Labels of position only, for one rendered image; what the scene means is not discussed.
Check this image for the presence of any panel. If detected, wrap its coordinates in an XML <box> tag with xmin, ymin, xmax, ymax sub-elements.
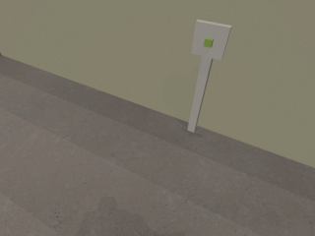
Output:
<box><xmin>187</xmin><ymin>20</ymin><xmax>232</xmax><ymax>133</ymax></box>

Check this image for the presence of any button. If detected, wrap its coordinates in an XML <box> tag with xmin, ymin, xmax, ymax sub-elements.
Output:
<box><xmin>204</xmin><ymin>37</ymin><xmax>214</xmax><ymax>48</ymax></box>

